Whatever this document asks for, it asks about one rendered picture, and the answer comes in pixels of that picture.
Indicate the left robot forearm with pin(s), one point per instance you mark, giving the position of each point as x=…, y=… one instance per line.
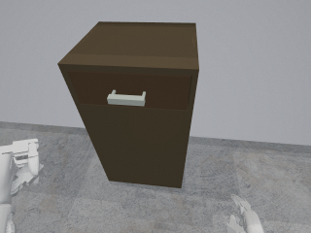
x=7, y=211

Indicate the handle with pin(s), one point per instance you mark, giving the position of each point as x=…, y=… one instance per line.
x=127, y=100

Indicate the left robot hand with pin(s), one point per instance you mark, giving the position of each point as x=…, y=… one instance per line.
x=24, y=156

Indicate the drawer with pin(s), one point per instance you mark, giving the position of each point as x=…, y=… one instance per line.
x=170, y=92

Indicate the right robot hand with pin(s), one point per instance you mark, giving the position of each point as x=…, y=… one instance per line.
x=248, y=222

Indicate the cabinet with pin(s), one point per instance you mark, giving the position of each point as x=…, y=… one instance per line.
x=135, y=144

